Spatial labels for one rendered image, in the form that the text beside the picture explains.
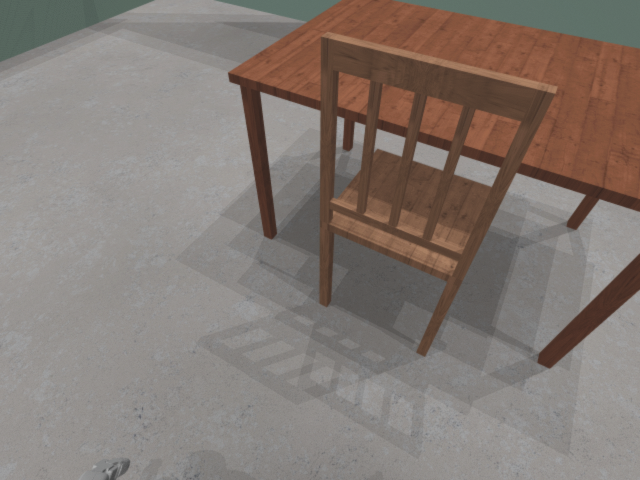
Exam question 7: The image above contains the chair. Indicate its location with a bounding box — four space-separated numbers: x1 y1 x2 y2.
319 32 558 357

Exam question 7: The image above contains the robot left hand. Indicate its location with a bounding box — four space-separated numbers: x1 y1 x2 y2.
77 458 130 480

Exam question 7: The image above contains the table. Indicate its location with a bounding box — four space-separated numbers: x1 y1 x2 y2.
228 0 640 369

